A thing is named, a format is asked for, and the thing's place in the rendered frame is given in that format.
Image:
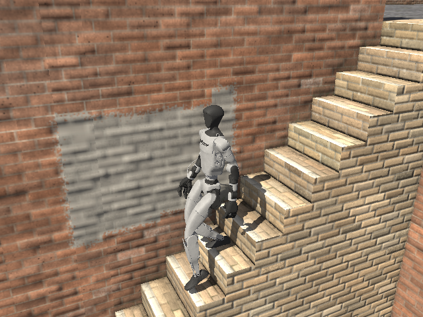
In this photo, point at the stairs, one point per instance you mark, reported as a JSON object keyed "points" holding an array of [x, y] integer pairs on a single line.
{"points": [[322, 231]]}

